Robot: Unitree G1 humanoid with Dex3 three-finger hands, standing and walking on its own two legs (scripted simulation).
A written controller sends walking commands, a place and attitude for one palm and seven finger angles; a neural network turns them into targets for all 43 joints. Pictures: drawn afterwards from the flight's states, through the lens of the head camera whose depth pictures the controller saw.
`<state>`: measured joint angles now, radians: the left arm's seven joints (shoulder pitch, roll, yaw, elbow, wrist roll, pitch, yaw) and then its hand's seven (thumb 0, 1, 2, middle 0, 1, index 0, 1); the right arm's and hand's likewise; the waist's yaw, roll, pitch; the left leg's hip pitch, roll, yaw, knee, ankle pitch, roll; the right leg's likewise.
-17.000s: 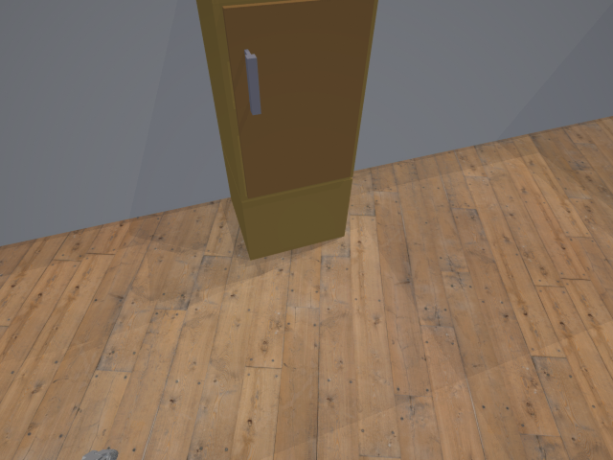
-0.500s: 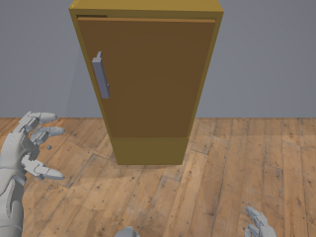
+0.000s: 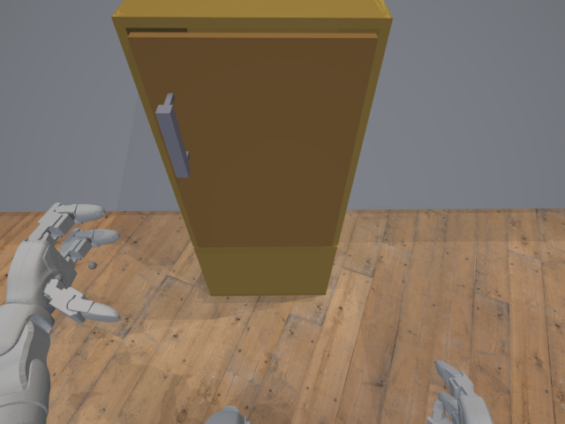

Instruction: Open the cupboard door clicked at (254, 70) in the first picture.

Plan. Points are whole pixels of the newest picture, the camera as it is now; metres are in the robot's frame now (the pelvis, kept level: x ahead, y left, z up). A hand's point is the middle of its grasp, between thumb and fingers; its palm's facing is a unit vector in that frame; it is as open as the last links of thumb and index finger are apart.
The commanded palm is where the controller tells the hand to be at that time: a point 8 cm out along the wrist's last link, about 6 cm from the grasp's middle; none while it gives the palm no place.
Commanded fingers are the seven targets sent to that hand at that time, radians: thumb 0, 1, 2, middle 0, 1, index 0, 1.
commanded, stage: move the hooked fingers beside the handle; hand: left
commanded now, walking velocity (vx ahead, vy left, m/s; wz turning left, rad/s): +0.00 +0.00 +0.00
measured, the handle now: (176, 136) +0.58 +0.24 +0.06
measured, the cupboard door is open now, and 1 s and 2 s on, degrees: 0 0 0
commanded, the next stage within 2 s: none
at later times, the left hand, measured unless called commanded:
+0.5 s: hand (107, 216) +0.37 +0.29 +0.08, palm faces +0.08 -1.00 +0.00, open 14.0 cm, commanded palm +0.35 +0.33 +0.08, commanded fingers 0.00 -0.50 0.30 -0.30 -1.20 -0.30 -1.20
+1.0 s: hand (120, 182) +0.44 +0.29 +0.08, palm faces +0.08 -1.00 +0.01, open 14.0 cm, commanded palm +0.43 +0.34 +0.07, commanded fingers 0.00 -0.50 0.30 -0.30 -1.20 -0.30 -1.20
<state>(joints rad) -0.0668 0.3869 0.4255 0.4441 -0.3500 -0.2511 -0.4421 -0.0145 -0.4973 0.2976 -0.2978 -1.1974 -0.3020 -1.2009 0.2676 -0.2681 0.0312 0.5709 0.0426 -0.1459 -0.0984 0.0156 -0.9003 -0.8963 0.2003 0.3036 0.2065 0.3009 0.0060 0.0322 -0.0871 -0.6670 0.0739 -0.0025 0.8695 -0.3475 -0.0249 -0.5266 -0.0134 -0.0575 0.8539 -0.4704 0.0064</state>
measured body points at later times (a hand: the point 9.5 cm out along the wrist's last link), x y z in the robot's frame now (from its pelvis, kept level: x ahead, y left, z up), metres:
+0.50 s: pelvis +0.00 +0.01 -0.01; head +0.06 +0.02 +0.44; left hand +0.36 +0.34 +0.08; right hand +0.09 -0.26 -0.11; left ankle +0.05 +0.14 -0.70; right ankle -0.02 -0.12 -0.70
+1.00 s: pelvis -0.01 +0.02 -0.02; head +0.08 +0.04 +0.42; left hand +0.43 +0.35 +0.08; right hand +0.04 -0.26 -0.12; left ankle +0.05 +0.14 -0.70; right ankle -0.02 -0.12 -0.70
